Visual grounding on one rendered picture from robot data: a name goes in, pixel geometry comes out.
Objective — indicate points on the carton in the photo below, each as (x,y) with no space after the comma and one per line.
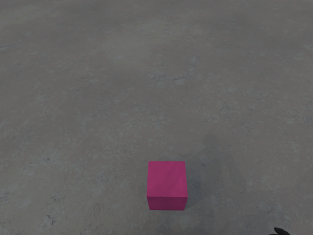
(167,185)

